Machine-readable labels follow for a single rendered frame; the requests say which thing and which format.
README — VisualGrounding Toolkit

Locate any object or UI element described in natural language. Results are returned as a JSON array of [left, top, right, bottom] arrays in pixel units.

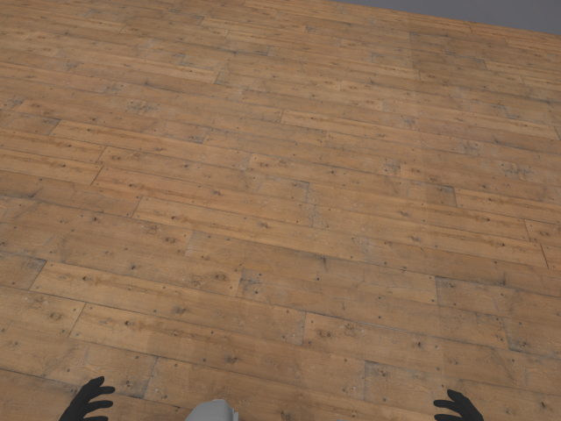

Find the left robot thigh
[[184, 401, 239, 421]]

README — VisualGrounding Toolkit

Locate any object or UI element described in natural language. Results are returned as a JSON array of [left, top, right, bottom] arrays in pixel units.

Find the left robot hand
[[59, 376, 115, 421]]

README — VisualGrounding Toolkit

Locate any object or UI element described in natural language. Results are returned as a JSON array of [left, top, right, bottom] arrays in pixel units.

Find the right robot hand
[[433, 389, 484, 421]]

